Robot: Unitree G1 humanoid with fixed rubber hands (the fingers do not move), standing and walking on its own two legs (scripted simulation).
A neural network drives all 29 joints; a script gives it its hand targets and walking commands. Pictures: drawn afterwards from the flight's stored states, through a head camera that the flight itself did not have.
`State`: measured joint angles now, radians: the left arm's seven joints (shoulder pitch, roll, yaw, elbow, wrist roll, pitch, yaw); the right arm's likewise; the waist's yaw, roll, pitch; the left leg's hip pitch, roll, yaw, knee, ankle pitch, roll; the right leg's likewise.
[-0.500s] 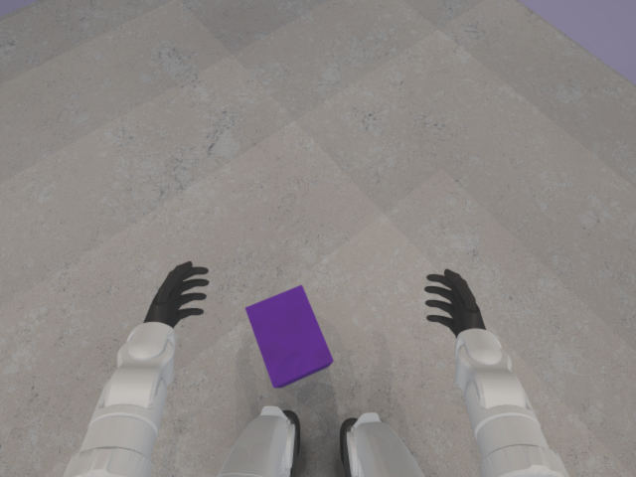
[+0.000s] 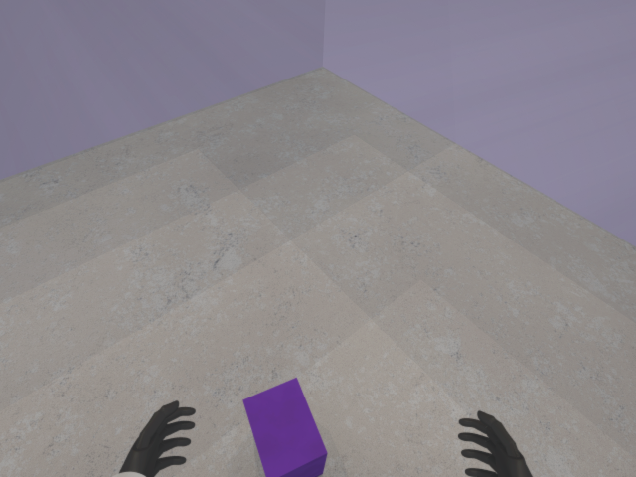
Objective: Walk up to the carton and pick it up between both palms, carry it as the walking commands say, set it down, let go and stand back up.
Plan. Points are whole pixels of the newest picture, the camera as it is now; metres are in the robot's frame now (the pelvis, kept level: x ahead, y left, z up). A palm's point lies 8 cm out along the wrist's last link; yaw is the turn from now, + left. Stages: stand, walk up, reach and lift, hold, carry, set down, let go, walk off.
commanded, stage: let go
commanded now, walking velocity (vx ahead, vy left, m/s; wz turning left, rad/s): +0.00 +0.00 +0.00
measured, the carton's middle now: (285, 439) +0.33 +0.08 -0.64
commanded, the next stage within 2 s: stand in 0.24 s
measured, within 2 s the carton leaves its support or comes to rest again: neither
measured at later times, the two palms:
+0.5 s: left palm out of the picture +0.13 +0.28 -0.09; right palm (534, 476) +0.16 -0.26 -0.08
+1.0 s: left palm out of the picture +0.15 +0.27 -0.09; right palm (531, 453) +0.19 -0.27 -0.09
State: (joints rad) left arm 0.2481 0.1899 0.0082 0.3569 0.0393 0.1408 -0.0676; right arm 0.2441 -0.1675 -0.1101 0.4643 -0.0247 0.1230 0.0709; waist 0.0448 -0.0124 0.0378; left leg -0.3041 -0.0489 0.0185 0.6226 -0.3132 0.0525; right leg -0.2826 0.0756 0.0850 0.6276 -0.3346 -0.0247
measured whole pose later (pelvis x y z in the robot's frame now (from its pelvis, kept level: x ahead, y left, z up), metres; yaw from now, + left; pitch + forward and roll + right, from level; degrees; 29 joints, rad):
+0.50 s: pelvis +0.03 +0.00 +0.00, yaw +0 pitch +0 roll +0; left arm 0.24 0.31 0.04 0.64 0.04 0.07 0.00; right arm 0.24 -0.25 -0.11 0.62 -0.03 0.03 0.01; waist 0.04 -0.01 0.04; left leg -0.26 -0.05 0.02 0.62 -0.36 0.05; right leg -0.24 0.08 0.09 0.63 -0.37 -0.03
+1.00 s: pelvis +0.05 -0.01 +0.00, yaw +0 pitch +1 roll +0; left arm 0.24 0.31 0.02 0.71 0.04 0.02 0.03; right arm 0.21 -0.25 -0.11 0.70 -0.03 0.00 -0.01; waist 0.04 -0.01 -0.03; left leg -0.26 -0.05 0.02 0.62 -0.38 0.05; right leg -0.24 0.08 0.08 0.63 -0.40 -0.04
